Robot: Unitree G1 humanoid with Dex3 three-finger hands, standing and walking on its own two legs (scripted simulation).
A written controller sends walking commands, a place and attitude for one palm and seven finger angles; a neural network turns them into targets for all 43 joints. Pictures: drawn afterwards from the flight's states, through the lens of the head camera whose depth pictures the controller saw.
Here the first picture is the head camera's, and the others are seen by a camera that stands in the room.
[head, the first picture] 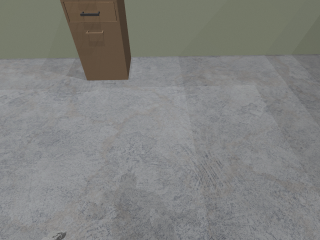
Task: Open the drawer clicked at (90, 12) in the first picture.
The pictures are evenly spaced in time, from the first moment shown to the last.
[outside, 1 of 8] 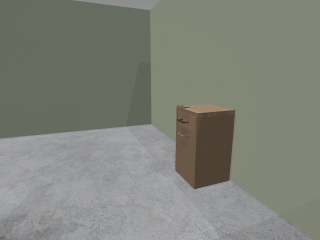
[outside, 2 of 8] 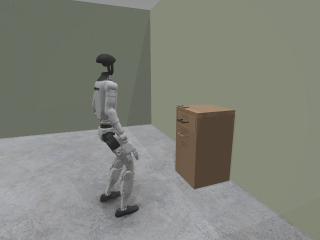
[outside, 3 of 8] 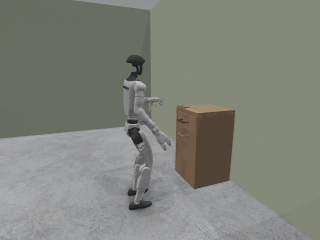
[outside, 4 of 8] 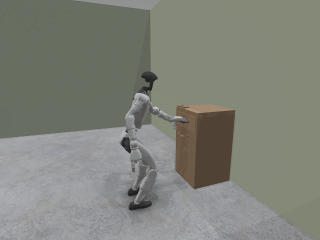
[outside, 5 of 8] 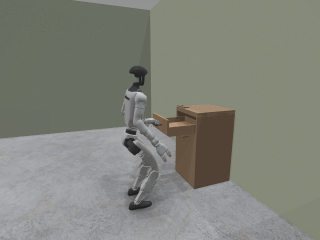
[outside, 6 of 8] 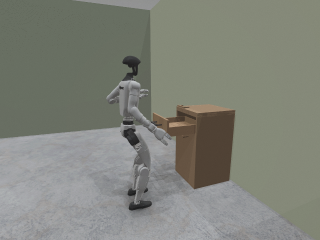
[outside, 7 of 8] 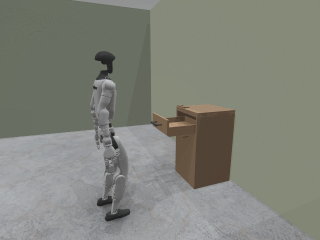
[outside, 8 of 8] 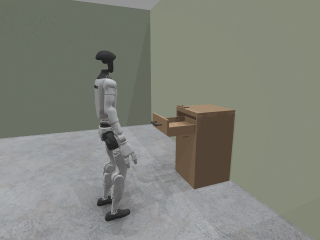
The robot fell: no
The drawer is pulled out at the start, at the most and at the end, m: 0.00 0.30 0.30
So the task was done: yes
